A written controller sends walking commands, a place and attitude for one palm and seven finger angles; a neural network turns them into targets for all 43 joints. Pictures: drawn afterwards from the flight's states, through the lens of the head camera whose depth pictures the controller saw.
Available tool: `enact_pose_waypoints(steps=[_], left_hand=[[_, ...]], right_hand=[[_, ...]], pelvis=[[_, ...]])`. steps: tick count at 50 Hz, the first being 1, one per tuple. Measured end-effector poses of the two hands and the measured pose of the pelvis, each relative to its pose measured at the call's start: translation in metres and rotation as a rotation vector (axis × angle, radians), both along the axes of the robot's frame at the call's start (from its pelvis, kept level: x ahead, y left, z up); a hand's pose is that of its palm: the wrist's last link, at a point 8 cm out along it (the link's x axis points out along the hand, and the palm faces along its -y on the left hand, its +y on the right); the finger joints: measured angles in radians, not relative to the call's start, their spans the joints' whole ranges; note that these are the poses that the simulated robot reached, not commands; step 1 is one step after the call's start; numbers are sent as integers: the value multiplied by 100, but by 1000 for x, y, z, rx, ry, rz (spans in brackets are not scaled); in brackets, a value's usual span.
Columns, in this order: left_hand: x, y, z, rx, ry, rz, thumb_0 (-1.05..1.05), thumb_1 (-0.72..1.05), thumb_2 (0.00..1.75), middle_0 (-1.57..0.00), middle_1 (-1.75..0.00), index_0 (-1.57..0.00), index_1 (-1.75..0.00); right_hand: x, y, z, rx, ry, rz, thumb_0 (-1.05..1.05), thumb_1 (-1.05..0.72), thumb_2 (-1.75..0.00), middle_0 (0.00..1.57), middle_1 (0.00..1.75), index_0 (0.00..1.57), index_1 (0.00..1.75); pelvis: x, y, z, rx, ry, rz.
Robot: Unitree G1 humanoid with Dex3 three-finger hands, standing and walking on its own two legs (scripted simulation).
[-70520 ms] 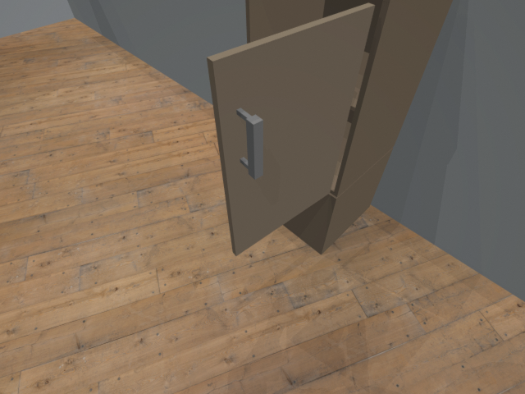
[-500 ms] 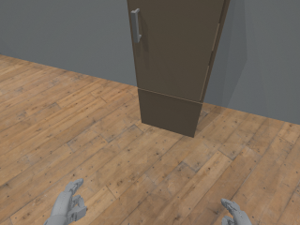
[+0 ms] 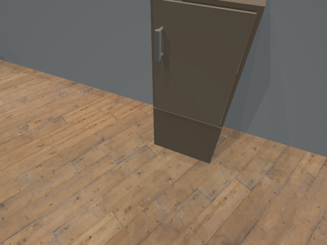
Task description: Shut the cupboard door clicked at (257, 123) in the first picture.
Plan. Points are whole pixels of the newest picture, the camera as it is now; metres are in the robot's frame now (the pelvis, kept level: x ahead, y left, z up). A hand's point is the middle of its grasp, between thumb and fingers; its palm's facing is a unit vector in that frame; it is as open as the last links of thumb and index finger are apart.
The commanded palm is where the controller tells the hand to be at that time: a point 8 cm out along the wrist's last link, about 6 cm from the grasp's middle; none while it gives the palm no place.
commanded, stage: let the arm hang, fingers relaxed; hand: left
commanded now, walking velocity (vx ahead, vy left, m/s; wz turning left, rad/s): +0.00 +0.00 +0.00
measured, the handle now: (159, 44) +0.92 +0.07 +0.07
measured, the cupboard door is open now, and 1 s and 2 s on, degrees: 0 0 0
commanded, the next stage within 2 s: look to check the result in 0.42 s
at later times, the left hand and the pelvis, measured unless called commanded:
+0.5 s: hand out of the picture -0.03 +0.16 -0.18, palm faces +0.01 -0.99 -0.14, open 7.4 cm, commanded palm none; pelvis +0.00 +0.01 +0.00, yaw -1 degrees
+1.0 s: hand out of the picture +0.00 +0.20 -0.17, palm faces -0.01 -0.97 -0.23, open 7.4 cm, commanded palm none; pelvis +0.00 +0.01 +0.00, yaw -1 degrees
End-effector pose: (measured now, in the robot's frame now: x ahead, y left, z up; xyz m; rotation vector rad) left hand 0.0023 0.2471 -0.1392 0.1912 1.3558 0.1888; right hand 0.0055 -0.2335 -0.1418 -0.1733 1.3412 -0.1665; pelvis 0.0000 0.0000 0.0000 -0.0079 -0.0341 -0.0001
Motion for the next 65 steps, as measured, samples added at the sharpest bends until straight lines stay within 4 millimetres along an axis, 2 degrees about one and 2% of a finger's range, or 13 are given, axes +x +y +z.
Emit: enact_pose_waypoints(steps=[6, 12, 20, 29, 45, 56, 65], left_hand=[[-22, -7, -3, -26, 67, 10, 0, 91, 90, -20, -30, -20, -30], [-34, -21, -8, -68, 100, 14, 0, 91, 90, -20, -30, -20, -30], [-38, -34, -13, -109, 109, 13, 0, 91, 90, -20, -30, -20, -30], [-36, -28, -12, -96, 105, 9, 0, 91, 90, -20, -30, -20, -30], [-14, -1, -3, -19, 68, -16, 0, 91, 90, -20, -30, -20, -30], [14, 0, -1, -8, 22, -41, 0, 91, 90, -20, -30, -20, -30], [33, -1, 2, -2, -12, -47, 0, 91, 90, -20, -30, -20, -30]], right_hand=[[-20, 14, -3, 26, 52, -20, 0, -91, -89, 20, 30, 20, 30], [-31, 25, -4, 37, 77, -40, 0, -91, -89, 20, 30, 20, 30], [-38, 32, -2, 36, 83, -59, 0, -91, -89, 20, 30, 20, 30], [-39, 32, -3, 33, 81, -67, 0, -91, -89, 20, 30, 20, 30], [-22, 8, -2, 0, 51, -57, 0, -91, -89, 20, 30, 20, 30], [1, -12, 4, -32, 13, -36, 0, -91, -89, 20, 30, 20, 30], [21, -22, 7, -42, -11, -15, 0, -91, -89, 20, 30, 20, 30]], pelvis=[[-1, 5, 1, 2, -3, -7], [-1, 8, 1, 4, -5, -11], [-2, 11, 0, 3, -3, -15], [-3, 13, 0, 4, 1, -17], [-1, 9, 1, 7, 1, -22], [4, 4, 2, 7, 2, -22], [11, -1, 3, 7, 2, -17]])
